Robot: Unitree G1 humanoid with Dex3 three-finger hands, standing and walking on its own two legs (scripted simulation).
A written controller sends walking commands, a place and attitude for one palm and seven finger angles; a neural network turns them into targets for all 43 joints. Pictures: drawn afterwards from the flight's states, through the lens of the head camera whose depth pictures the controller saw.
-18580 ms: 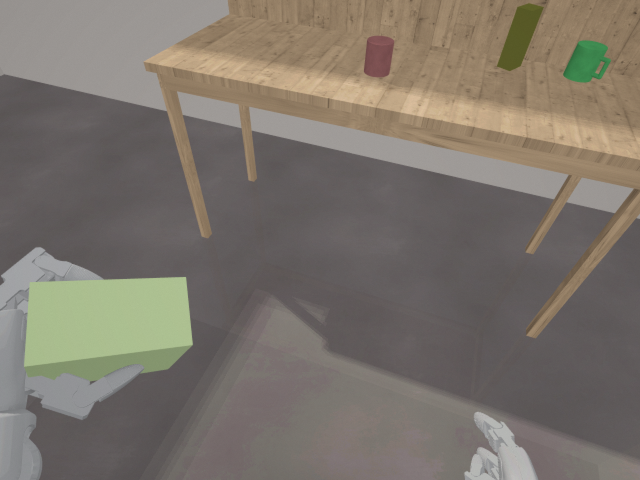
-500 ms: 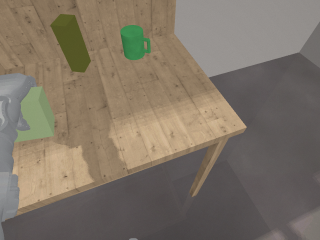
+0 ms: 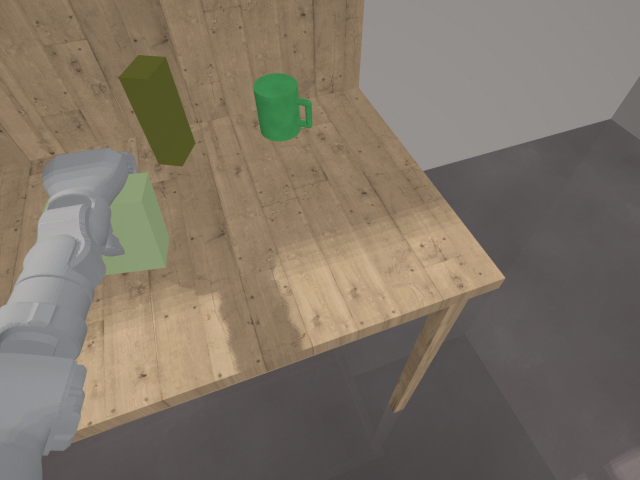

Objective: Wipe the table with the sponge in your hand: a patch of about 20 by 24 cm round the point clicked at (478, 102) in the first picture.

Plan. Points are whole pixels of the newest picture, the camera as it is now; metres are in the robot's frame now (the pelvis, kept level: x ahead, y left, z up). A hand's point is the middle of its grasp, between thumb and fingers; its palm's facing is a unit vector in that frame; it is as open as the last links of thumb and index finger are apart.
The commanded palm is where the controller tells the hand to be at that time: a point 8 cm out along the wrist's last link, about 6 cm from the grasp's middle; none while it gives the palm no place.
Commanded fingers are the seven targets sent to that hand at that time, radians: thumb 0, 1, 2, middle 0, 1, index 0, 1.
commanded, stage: slide across to the middle lane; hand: left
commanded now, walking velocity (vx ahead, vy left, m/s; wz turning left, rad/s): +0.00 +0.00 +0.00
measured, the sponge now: (119, 236) +0.42 +0.31 +0.05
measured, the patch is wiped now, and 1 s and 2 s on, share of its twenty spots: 0.50 0.55 0.75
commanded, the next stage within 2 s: wipe back along the middle lane in 0.12 s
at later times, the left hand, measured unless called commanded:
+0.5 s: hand (130, 220) +0.41 +0.27 +0.09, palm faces -0.07 -0.01 -1.00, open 10.4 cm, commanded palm +0.38 +0.26 +0.13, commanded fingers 0.00 0.10 1.30 -1.20 -1.60 -1.20 -1.60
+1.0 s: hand (126, 247) +0.37 +0.26 +0.09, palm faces +0.00 -0.04 -1.00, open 10.4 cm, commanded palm +0.33 +0.25 +0.12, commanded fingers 0.00 0.10 1.30 -1.20 -1.60 -1.20 -1.60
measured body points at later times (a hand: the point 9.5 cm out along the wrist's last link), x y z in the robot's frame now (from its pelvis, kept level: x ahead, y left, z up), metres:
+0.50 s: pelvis +0.02 -0.02 +0.00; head +0.05 -0.05 +0.45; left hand +0.41 +0.27 +0.15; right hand +0.15 -0.29 -0.13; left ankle +0.01 +0.10 -0.73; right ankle -0.03 -0.14 -0.73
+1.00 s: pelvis +0.02 -0.02 +0.00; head +0.03 -0.05 +0.45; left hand +0.36 +0.26 +0.14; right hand +0.17 -0.27 -0.12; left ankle +0.01 +0.10 -0.73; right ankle -0.03 -0.14 -0.73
